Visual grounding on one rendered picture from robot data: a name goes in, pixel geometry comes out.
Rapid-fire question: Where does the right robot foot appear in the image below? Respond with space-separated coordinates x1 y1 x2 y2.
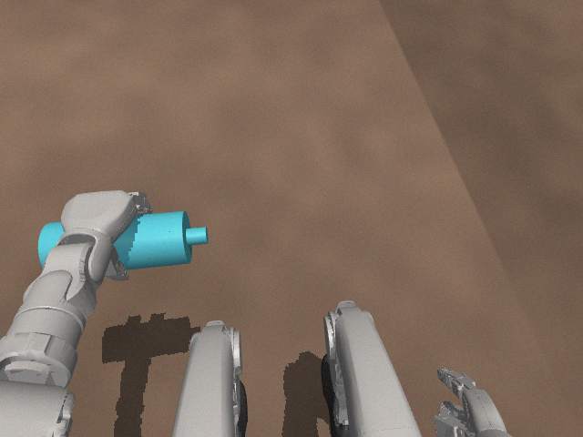
321 353 350 437

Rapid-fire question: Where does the right robot hand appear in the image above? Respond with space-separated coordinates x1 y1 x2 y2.
435 368 507 437

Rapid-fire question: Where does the left robot hand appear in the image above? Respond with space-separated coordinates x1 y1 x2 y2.
61 190 153 280

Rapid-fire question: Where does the left robot arm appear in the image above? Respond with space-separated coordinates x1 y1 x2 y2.
0 228 113 437

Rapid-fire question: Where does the bottle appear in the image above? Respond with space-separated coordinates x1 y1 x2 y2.
38 211 208 270

